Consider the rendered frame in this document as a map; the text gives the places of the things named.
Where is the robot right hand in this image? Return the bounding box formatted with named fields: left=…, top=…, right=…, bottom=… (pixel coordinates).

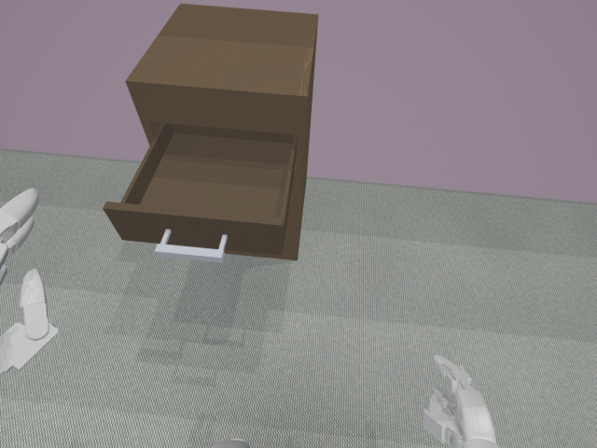
left=423, top=355, right=497, bottom=448

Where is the robot left hand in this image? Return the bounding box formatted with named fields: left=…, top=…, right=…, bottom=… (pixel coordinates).
left=0, top=188, right=58, bottom=378

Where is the drawer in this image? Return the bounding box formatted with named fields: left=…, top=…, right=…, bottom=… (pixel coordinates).
left=103, top=123, right=298, bottom=256

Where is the handle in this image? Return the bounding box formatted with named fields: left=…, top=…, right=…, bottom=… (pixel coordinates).
left=155, top=229, right=228, bottom=263

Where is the cabinet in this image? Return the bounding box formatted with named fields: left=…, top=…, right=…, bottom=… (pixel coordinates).
left=126, top=4, right=318, bottom=260

